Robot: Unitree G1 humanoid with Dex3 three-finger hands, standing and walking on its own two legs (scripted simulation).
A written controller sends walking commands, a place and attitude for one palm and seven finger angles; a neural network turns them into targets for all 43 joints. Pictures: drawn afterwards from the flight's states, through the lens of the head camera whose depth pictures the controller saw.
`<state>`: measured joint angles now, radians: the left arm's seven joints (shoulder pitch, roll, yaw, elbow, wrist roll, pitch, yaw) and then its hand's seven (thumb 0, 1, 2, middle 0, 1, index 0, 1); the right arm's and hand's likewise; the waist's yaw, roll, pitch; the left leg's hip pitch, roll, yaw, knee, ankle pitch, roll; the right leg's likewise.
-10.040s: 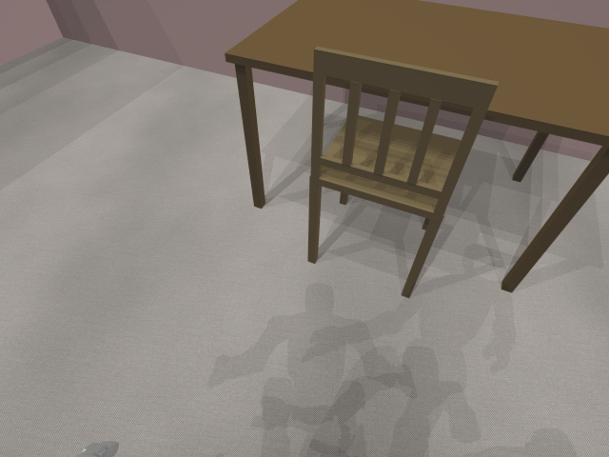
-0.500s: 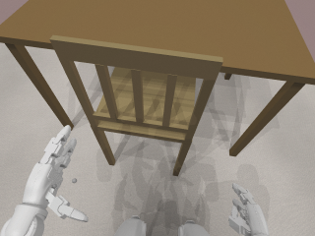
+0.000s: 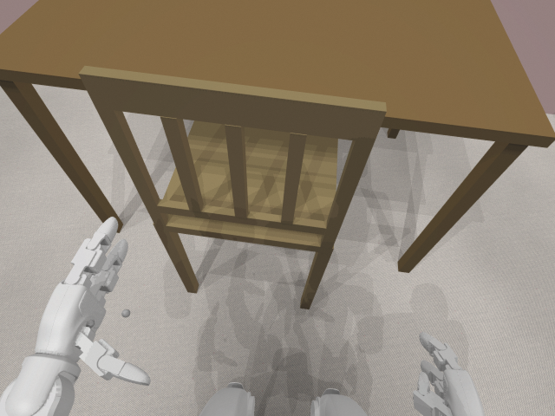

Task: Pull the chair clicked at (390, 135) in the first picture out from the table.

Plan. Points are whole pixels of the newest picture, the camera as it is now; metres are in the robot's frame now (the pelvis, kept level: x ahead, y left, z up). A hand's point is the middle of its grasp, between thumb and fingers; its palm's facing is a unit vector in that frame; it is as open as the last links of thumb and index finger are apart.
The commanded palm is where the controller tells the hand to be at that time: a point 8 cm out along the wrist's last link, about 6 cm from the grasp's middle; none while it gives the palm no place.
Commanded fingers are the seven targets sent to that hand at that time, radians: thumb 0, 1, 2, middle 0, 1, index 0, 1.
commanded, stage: raise the hand toward the chair's back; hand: left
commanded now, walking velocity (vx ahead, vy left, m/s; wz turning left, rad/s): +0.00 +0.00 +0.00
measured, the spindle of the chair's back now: (238, 175) +0.52 +0.10 -0.02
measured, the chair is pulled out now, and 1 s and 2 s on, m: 0.00 0.00 0.00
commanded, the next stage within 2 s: aim the fingers beside a spindle in 0.12 s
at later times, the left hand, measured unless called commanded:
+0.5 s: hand (154, 301) +0.26 +0.18 +0.03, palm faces -0.10 -0.99 -0.03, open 17.0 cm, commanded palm +0.25 +0.23 +0.03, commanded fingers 0.00 -0.50 0.30 -0.06 -0.08 -0.06 -0.08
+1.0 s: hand (191, 275) +0.30 +0.14 +0.01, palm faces -0.10 -0.99 -0.03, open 17.0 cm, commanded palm +0.29 +0.19 +0.01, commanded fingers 0.00 -0.50 0.30 -0.06 -0.08 -0.06 -0.08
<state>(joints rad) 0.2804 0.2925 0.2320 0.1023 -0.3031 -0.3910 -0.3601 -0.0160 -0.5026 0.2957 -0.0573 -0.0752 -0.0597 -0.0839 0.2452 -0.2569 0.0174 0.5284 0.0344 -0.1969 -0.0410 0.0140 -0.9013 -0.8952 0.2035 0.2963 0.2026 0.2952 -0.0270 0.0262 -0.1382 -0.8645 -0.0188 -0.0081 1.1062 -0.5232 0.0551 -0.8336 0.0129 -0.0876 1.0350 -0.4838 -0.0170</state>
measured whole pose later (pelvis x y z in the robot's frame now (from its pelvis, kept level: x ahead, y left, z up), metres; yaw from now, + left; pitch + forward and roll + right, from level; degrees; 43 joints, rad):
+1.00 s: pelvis +0.00 -0.02 -0.02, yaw +0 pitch +19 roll -2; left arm 0.00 0.23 0.13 0.28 -0.22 -0.42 -0.24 -0.02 -0.50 0.30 -0.06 -0.08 -0.06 -0.08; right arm 0.22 -0.25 0.02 0.55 0.02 -0.13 -0.02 0.01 -0.90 -0.90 0.20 0.30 0.20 0.30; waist -0.04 0.03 -0.15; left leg -0.98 -0.01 0.00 1.19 -0.55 0.03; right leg -0.97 0.01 -0.09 1.15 -0.52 -0.04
